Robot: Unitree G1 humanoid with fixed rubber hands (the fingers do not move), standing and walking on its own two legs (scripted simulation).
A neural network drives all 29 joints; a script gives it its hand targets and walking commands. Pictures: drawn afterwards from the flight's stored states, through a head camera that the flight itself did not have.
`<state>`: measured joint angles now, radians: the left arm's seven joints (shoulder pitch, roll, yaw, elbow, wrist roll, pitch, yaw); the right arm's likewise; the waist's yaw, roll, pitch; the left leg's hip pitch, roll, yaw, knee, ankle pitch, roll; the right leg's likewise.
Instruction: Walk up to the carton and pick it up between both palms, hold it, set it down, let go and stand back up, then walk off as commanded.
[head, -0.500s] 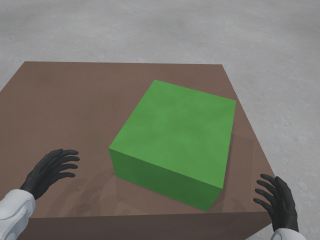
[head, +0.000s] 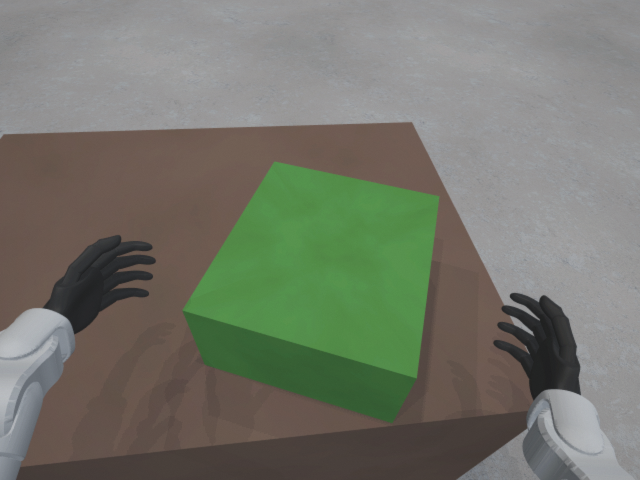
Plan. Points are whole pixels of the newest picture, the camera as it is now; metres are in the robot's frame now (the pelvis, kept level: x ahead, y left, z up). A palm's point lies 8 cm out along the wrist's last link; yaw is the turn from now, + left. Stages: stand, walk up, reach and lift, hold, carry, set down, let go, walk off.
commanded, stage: reach and lift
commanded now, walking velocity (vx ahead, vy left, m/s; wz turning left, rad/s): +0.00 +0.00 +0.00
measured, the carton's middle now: (326, 277) +0.43 +0.00 -0.02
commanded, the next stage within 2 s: none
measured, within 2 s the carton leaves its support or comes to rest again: neither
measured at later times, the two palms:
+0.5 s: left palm (96, 238) +0.37 +0.27 +0.14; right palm (557, 321) +0.27 -0.23 +0.12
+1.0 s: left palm (119, 200) +0.42 +0.25 +0.15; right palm (543, 291) +0.31 -0.23 +0.12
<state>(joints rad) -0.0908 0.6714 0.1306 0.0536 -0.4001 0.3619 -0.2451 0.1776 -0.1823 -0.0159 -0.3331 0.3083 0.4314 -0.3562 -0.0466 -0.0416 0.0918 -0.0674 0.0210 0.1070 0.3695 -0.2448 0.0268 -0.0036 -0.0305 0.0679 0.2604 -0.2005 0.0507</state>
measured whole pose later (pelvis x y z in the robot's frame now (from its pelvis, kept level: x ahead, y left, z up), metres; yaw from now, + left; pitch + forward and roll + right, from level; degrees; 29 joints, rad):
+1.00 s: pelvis -0.02 +0.00 +0.00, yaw +2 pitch +1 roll -2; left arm -0.79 0.67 -0.02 0.82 -0.34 0.25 -0.22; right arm -0.49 -0.16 -0.07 0.42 0.33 0.28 -0.30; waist -0.20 -0.06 0.00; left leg -0.24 0.03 0.06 0.43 -0.22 0.03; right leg -0.13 -0.02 0.02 0.27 -0.16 0.05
